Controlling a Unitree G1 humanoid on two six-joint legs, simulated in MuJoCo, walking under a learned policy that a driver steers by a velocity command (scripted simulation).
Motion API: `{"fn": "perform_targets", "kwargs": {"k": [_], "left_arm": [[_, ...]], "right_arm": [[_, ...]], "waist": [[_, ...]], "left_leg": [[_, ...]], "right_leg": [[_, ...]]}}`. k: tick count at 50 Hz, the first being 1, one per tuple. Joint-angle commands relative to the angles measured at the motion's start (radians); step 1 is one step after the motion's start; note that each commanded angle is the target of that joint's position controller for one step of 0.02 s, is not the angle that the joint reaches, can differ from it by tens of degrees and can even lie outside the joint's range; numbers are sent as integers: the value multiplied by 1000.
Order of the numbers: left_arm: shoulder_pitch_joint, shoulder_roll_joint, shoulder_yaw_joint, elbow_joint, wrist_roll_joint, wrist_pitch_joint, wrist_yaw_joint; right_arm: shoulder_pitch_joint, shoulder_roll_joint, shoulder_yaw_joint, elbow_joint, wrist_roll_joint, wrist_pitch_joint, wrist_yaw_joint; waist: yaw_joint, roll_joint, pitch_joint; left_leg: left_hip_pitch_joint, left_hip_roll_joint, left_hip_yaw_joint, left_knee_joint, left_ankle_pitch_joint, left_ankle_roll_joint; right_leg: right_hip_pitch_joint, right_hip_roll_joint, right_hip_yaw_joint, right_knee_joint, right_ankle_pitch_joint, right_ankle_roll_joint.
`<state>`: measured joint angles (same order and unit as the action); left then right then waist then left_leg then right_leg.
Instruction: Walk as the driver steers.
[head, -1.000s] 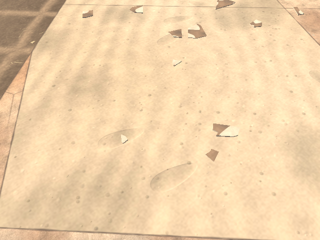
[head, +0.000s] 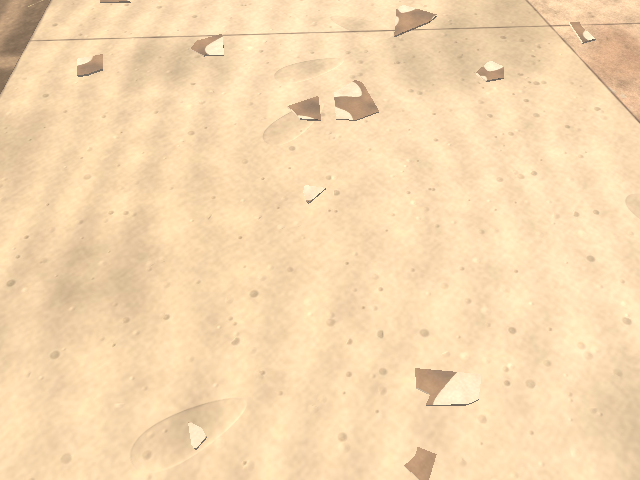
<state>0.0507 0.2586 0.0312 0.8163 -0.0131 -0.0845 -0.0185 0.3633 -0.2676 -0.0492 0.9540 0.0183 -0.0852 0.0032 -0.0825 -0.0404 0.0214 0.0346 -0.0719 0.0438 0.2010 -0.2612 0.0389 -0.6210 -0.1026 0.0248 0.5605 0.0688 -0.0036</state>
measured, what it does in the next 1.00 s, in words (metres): walks ahead: right foot, then left foot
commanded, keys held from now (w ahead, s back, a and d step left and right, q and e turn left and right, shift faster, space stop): w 0.58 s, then no key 0.42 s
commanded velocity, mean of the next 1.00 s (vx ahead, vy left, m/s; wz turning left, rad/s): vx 0.39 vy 0.00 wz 0.00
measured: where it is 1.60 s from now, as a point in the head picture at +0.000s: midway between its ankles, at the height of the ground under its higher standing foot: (324, 459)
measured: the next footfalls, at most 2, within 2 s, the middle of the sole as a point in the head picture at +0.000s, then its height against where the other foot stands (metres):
right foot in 0.08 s outside the picture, level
left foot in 0.64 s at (266, 453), level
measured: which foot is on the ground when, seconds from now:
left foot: down 0.00-0.10, up 0.12-0.62, down 0.64-1.00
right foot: up 0.00-0.06, down 0.08-0.64, up 0.66-1.00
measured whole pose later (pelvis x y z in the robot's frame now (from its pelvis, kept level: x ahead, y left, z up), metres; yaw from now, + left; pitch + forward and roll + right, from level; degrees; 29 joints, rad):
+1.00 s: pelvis +0.48 +0.02 +0.00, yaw +1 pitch +1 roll +1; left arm 0.16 0.26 0.05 0.89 0.00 0.01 0.04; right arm 0.15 -0.23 -0.02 0.99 -0.02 -0.05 0.01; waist -0.02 -0.05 0.02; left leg -0.23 -0.07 0.07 0.37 -0.16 0.07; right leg -0.41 -0.09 0.05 0.63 -0.22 0.04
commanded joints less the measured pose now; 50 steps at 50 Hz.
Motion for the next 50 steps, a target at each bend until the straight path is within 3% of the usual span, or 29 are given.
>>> {"fn": "perform_targets", "kwargs": {"k": [1,2,3,4,5,6,7,8,9,10,11,13,16,21,26,29,30,31,32,33,34,35,36,37,39,41,44,48,50], "left_arm": [[-91,94,18,-97,-5,-21,-17],[-60,109,24,-94,-5,-23,-20],[23,133,38,-75,-5,-25,-19],[187,182,64,-25,-4,-24,-12],[374,262,86,9,8,-20,-2],[412,313,97,35,10,-13,-11],[390,200,66,19,4,-15,-13],[305,164,54,2,6,-18,-10],[230,149,48,-15,11,-19,-9],[186,126,42,-20,16,-20,-11],[170,111,37,-20,25,-24,-12],[177,110,38,-8,19,-31,-14],[214,143,48,18,15,-32,-2],[280,157,50,52,6,-17,17],[360,168,57,103,-4,4,23],[342,184,66,108,-7,19,30],[318,190,67,103,-3,26,33],[306,176,61,99,2,35,36],[323,148,46,77,16,35,40],[460,30,9,80,27,19,29],[460,80,20,109,14,0,28],[383,149,42,89,-18,-7,26],[320,144,40,74,-21,-4,32],[287,136,44,72,-6,5,42],[318,99,46,81,6,40,51],[334,57,38,80,9,61,58],[270,57,33,62,16,76,66],[189,85,41,51,12,95,66],[174,80,43,53,18,94,65]], "right_arm": [[26,-176,-40,-21,5,11,-9],[15,-183,-42,-22,4,17,-11],[-8,-188,-42,-27,2,24,-11],[-9,-164,-32,-33,-6,29,-12],[11,-117,-9,-61,-29,28,-14],[140,12,25,-59,-18,4,-1],[71,-112,0,-48,7,-17,3],[-25,-158,-14,-77,30,-31,6],[-72,-149,-12,-84,25,-35,0],[-97,-140,-17,-86,7,-31,-4],[-82,-125,-18,-83,2,-21,-3],[-61,-86,-13,-76,-1,1,-4],[-144,-78,-12,-107,-13,15,-8],[-313,-50,-1,-153,-12,1,5],[-440,-59,4,-201,0,-11,29],[-411,-92,-7,-204,1,-19,43],[-346,-114,-19,-187,-5,-21,42],[-205,-150,-41,-141,-15,-22,37],[-60,-212,-58,-105,-35,-24,29],[21,-288,-74,-85,-48,-13,23],[39,-210,-52,-82,-29,-6,27],[-44,-174,-38,-92,-19,-5,27],[-136,-140,-27,-108,-19,-6,26],[-196,-108,-18,-110,-20,-7,26],[-246,-69,-5,-97,-40,-10,29],[-271,-79,-4,-78,-51,-17,28],[-287,-112,-9,-55,-44,-7,13],[-258,-122,-6,-21,-39,21,1],[-269,-107,1,-14,-28,33,-2]], "waist": [[28,92,49],[50,106,28],[103,114,-22],[174,99,-129],[226,-23,-295],[149,-296,-398],[189,-163,-344],[177,-110,-204],[146,-26,-133],[122,-2,-78],[93,-24,-71],[70,-27,-59],[77,-5,-11],[126,-13,30],[156,-16,64],[115,-35,34],[74,-50,-3],[4,-39,-92],[-36,24,-230],[7,269,-380],[-18,242,-464],[-2,192,-320],[30,132,-215],[58,86,-144],[116,122,-125],[143,142,-127],[134,146,-144],[98,129,-107],[109,117,-71]], "left_leg": [[14,330,-143,4,316,145],[35,333,-142,47,406,134],[33,311,-118,150,570,116],[-26,254,-76,345,649,89],[-228,186,-24,673,388,53],[-624,0,-53,980,-271,-4],[-736,49,-178,1089,-318,13],[-791,98,-159,1095,-224,30],[-757,152,-129,1054,-129,26],[-725,182,-121,995,-71,17],[-664,208,-127,962,-31,12],[-628,217,-115,912,-3,-4],[-706,227,-105,782,99,-36],[-678,187,-61,470,347,-45],[-697,158,-59,335,325,-16],[-630,135,-49,299,221,22],[-526,101,-23,282,204,39],[-334,67,6,254,264,63],[-46,185,-102,316,521,112],[354,453,-502,313,670,300],[354,484,-644,234,743,325],[219,446,-473,227,768,278],[77,400,-347,208,799,241],[-53,360,-276,170,787,217],[-232,309,-190,107,778,194],[-303,288,-127,82,828,210],[-309,271,-84,71,763,197],[-312,281,-127,37,377,182],[-328,265,-144,53,182,157]], "right_leg": [[10,19,-3,-52,-81,-33],[62,35,-17,-60,-124,-48],[183,67,-47,-82,-144,-69],[412,81,-59,-83,-130,-103],[723,-109,156,-49,-105,-170],[1021,-294,635,-186,-342,-322],[989,-272,671,-256,-451,-287],[863,-243,519,-272,-395,-246],[727,-208,409,-295,-270,-230],[622,-174,329,-324,-175,-225],[558,-149,275,-351,-124,-217],[503,-128,209,-398,-61,-229],[492,-124,143,-439,4,-241],[501,-72,35,-462,-23,-197],[647,-133,40,-414,-13,-189],[726,-167,47,-332,129,-164],[727,-146,31,-242,319,-145],[700,-89,-5,-68,454,-112],[538,-29,-39,174,282,-68],[125,151,-65,587,-336,20],[61,188,108,739,-728,26],[3,136,131,777,-701,14],[-5,79,82,723,-635,15],[24,43,54,651,-575,24],[189,9,46,551,-488,34],[261,8,34,436,-435,48],[314,8,22,240,-325,51],[353,13,20,104,-272,43],[403,25,4,-18,-242,28]]}}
